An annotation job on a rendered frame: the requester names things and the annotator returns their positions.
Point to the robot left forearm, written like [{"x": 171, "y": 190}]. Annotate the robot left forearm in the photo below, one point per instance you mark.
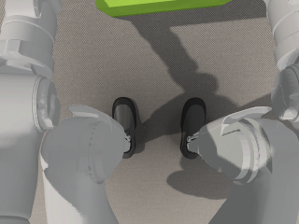
[{"x": 27, "y": 37}]

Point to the left robot foot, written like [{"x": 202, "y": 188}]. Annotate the left robot foot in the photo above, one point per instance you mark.
[{"x": 123, "y": 111}]

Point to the right robot upper arm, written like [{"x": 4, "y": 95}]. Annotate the right robot upper arm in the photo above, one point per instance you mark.
[{"x": 285, "y": 95}]

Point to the left robot upper arm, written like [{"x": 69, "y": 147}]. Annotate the left robot upper arm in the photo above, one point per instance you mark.
[{"x": 29, "y": 105}]

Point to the robot right forearm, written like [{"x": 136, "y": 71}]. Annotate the robot right forearm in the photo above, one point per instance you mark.
[{"x": 283, "y": 17}]

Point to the left robot thigh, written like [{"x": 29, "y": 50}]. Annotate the left robot thigh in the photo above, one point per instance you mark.
[{"x": 82, "y": 155}]

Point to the carton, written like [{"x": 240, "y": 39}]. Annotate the carton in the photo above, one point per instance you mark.
[{"x": 123, "y": 8}]

